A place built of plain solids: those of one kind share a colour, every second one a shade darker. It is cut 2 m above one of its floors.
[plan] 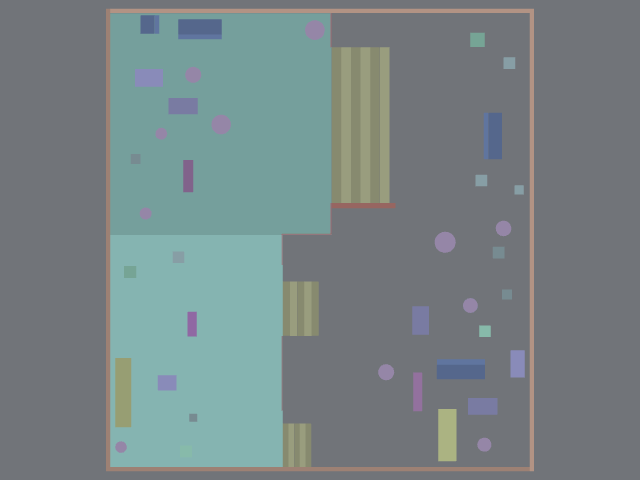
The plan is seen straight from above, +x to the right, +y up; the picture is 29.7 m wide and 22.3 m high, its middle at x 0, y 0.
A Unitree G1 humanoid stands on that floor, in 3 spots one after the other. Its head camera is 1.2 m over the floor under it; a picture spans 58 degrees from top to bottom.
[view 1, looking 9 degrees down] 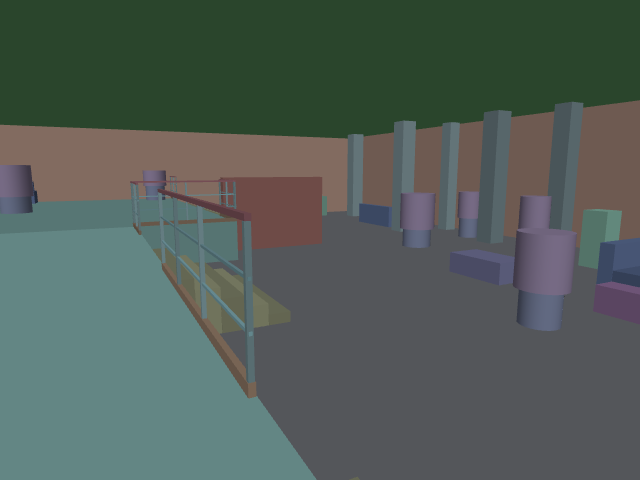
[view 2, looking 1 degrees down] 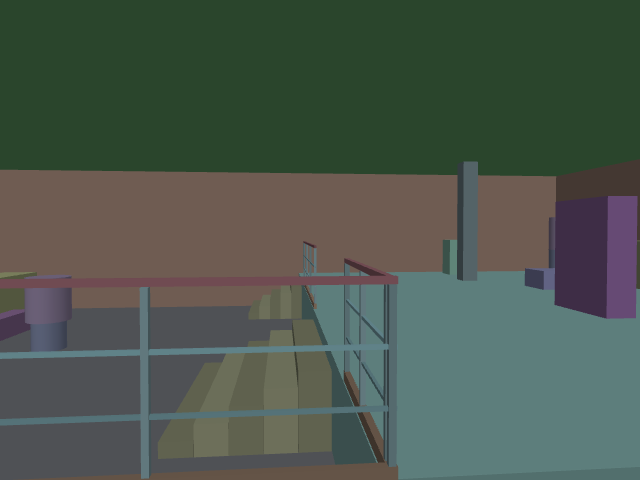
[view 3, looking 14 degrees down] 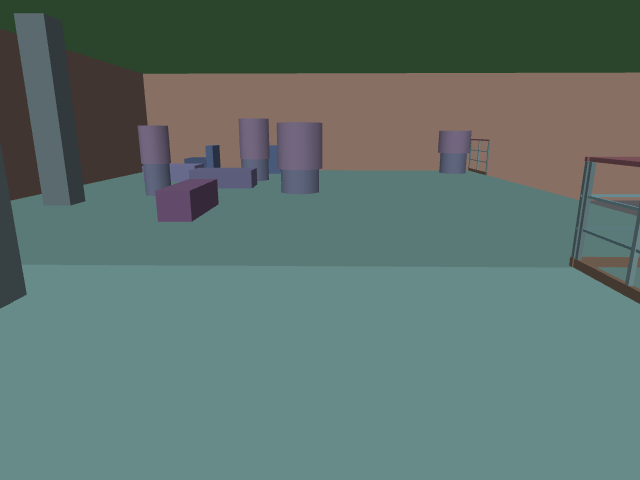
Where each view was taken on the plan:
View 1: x -2.42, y -10.02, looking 63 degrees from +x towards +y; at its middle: cheek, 13.06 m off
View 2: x -1.24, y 2.28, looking -95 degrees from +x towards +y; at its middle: wall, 12.87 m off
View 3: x -4.03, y -3.58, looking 91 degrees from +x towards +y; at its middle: floor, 4.96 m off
